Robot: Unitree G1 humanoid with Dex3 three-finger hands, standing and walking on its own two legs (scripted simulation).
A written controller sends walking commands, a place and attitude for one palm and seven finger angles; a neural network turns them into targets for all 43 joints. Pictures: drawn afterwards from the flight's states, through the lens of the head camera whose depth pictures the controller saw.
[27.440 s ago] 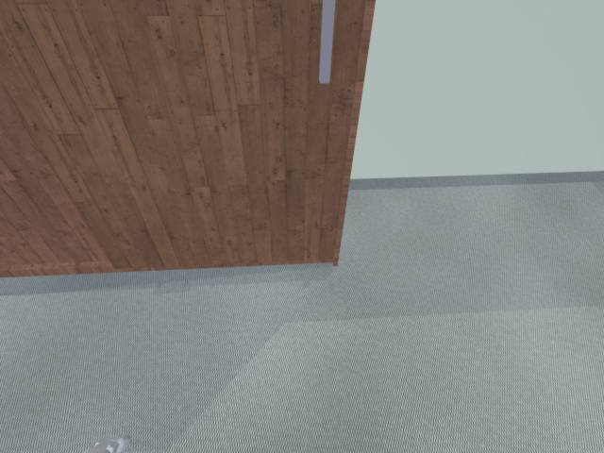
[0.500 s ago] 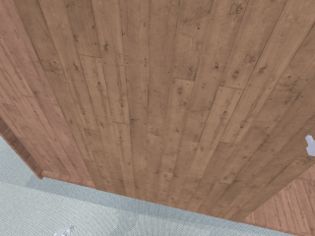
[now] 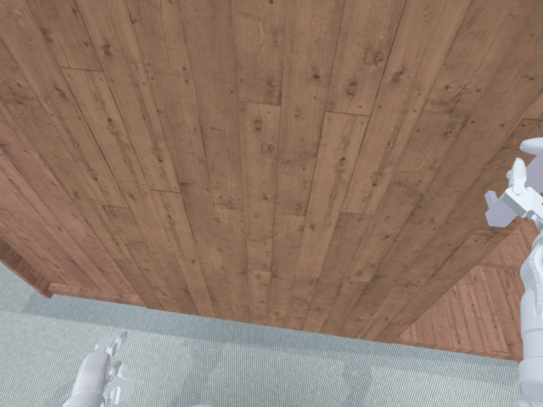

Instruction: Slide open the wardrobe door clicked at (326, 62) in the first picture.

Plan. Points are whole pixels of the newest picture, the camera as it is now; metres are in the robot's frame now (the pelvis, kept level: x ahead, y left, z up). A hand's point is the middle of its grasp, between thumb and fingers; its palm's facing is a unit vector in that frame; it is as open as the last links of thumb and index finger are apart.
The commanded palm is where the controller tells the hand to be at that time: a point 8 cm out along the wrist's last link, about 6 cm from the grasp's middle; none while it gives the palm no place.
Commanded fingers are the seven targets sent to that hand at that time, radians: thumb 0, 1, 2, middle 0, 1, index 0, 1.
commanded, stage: stop walking and hold the door there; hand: right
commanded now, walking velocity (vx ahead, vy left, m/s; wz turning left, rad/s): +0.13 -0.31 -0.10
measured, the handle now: (530, 166) +0.40 -0.33 +0.17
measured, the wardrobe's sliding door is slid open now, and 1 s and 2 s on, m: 0.46 0.46 0.46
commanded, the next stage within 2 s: loosen the grip on the handle in 1.18 s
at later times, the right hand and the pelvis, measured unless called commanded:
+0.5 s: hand (520, 194) +0.36 -0.31 +0.15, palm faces +0.28 +0.95 -0.14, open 5.7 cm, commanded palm +0.34 -0.32 +0.14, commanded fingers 0.00 -0.90 -0.90 0.45 1.40 0.45 1.40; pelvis -0.04 -0.11 -0.01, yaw -3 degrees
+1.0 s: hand (522, 197) +0.35 -0.30 +0.16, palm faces +0.15 +0.99 -0.07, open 6.1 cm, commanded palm +0.33 -0.33 +0.14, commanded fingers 0.00 -0.90 -0.90 0.45 1.40 0.45 1.40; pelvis -0.05 -0.15 +0.00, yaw -4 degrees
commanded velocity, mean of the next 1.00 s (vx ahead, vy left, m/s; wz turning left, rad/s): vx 0.10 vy -0.04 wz -0.04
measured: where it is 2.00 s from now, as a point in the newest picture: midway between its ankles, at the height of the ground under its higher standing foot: outside the picture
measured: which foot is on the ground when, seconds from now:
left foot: up 0.00-0.20, down 0.22-0.48, up 0.50-0.64, down 0.66-1.00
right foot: down 0.00-0.20, up 0.22-0.48, down 0.50-1.00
